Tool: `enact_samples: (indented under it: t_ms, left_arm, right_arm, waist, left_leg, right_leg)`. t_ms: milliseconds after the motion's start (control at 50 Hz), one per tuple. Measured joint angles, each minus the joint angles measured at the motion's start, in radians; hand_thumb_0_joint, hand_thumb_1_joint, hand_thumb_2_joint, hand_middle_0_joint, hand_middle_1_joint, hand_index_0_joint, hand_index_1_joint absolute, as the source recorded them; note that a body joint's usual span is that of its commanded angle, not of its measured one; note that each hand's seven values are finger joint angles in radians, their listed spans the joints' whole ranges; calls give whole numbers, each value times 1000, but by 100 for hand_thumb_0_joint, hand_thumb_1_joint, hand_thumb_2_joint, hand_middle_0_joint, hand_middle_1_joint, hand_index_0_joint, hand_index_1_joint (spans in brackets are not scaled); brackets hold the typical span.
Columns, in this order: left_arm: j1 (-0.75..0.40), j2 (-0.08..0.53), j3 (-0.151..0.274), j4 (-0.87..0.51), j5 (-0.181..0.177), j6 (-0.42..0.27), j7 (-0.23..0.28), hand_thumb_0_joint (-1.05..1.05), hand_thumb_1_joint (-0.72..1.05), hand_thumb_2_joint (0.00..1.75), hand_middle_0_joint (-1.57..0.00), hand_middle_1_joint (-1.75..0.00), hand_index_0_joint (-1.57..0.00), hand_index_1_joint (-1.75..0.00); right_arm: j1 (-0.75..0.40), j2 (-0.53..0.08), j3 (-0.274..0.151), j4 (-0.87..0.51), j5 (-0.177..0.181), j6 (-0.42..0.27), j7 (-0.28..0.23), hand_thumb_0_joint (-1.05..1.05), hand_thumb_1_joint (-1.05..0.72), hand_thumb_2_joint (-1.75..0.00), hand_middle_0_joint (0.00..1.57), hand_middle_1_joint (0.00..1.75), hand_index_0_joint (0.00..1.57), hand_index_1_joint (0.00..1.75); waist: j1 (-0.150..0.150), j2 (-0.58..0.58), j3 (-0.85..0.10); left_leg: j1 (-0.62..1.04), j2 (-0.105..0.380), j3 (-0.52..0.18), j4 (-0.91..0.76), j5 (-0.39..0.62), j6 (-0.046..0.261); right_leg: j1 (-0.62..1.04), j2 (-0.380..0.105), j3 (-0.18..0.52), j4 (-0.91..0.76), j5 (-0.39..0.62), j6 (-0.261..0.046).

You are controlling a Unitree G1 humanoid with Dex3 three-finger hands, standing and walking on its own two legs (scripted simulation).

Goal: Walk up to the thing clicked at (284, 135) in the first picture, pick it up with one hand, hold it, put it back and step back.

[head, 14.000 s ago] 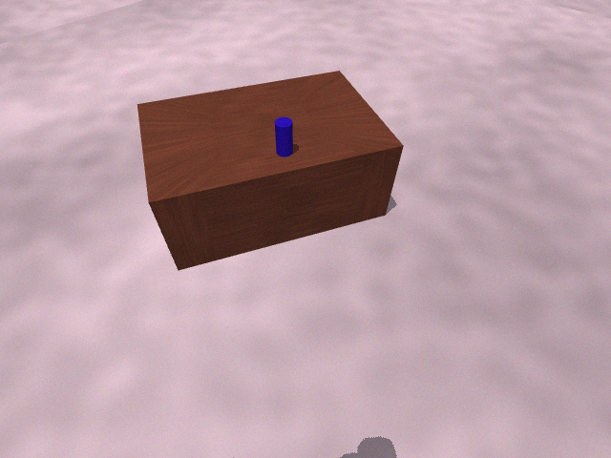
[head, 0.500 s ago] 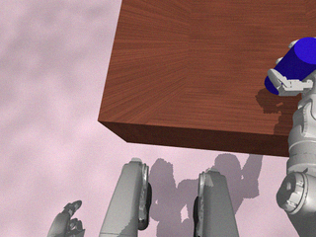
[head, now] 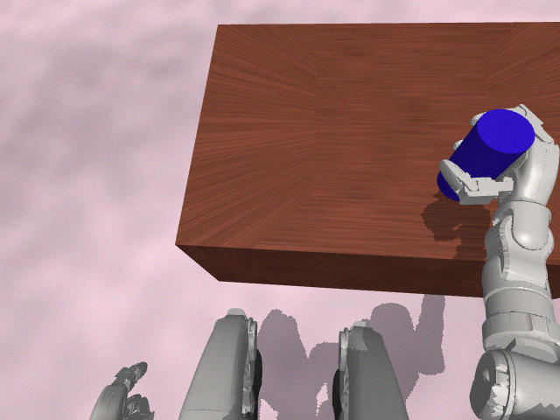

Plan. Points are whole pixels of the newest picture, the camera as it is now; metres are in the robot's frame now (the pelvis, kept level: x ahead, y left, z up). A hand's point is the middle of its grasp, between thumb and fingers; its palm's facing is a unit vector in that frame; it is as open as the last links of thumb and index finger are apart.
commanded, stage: lift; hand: right
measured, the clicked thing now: (478, 160) +0.45 -0.23 +0.03
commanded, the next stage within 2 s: hold in 1.08 s
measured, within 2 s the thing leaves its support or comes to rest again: neither
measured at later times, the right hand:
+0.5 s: hand (504, 147) +0.40 -0.20 +0.13, palm faces +0.25 +0.97 +0.00, open 9.1 cm
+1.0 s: hand (514, 129) +0.40 -0.19 +0.16, palm faces +0.25 +0.97 +0.00, open 9.1 cm
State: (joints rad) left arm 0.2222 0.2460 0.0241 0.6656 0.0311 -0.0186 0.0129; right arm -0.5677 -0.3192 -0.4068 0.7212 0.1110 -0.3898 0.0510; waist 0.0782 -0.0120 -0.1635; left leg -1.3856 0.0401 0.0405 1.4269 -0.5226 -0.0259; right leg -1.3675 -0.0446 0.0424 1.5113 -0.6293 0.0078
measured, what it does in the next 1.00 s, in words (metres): rises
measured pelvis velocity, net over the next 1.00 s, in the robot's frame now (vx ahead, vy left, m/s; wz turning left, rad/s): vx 0.04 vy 0.00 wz -0.01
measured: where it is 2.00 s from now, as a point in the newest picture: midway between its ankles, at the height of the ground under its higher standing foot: (295, 414)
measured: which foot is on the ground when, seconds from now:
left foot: down 0.00-1.00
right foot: down 0.00-1.00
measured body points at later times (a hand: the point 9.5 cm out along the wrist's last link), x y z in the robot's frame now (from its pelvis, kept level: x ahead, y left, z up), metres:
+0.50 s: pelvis +0.02 +0.00 +0.09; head +0.11 -0.02 +0.53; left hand +0.14 +0.26 -0.02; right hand +0.38 -0.25 +0.13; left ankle +0.07 +0.14 -0.57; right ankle +0.03 -0.12 -0.57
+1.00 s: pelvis +0.04 +0.00 +0.12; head +0.11 -0.01 +0.57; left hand +0.16 +0.25 +0.01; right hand +0.38 -0.24 +0.17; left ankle +0.07 +0.14 -0.57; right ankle +0.03 -0.12 -0.57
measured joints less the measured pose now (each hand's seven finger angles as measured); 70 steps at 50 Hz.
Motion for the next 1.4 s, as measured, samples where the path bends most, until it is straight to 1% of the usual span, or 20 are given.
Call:
enact_samples:
  t_ms: [160,240,380,560,700,820,1400]
  left_arm:
    - [6,-7,4,5,-12,-17,13,1,90,88,-20,-29,-20,-29]
    - [9,-10,4,11,-13,-30,18,1,89,89,-20,-29,-20,-30]
    - [17,-11,2,11,-6,-43,21,1,88,90,-20,-29,-19,-30]
    - [26,-19,1,18,-3,-39,22,1,89,89,-20,-29,-19,-30]
    - [35,-29,-2,23,-4,-34,28,1,89,89,-20,-28,-19,-29]
    - [37,-34,-2,26,-5,-29,32,1,90,88,-19,-28,-19,-29]
    - [19,-34,-2,19,-11,-7,42,1,90,88,-20,-29,-20,-29]
  right_arm:
    - [118,52,67,-100,13,25,-42,-1,32,-111,79,114,79,114]
    - [157,71,94,-111,15,23,-58,-1,32,-111,79,114,79,114]
    - [207,91,130,-128,14,11,-66,-1,32,-111,79,114,79,114]
    - [260,112,156,-151,16,-2,-75,-1,33,-111,79,114,79,114]
    - [296,128,169,-174,22,-9,-83,-1,33,-111,79,114,79,114]
    - [318,134,180,-192,20,-8,-90,-1,33,-112,79,114,79,114]
    - [397,160,229,-260,23,5,-114,-1,34,-112,80,114,80,114]
  waist:
    - [-21,2,14]
    - [-27,6,24]
    - [-33,11,45]
    - [-40,9,69]
    - [-44,3,82]
    - [-47,2,90]
    - [-62,2,111]
  left_leg:
    - [180,-5,3,-138,33,1]
    - [271,-6,5,-210,52,1]
    - [400,-8,5,-314,82,2]
    - [522,-11,1,-414,110,2]
    - [595,-12,0,-473,123,1]
    - [647,-13,-2,-511,130,1]
    - [796,-11,-2,-624,154,-1]
  right_leg:
    - [179,-4,-6,-139,36,1]
    - [268,-5,-8,-212,57,1]
    - [398,-5,-14,-319,90,3]
    - [524,-6,-23,-424,120,4]
    - [598,-7,-27,-486,135,4]
    - [653,-7,-32,-527,143,5]
    - [803,-3,-37,-648,174,5]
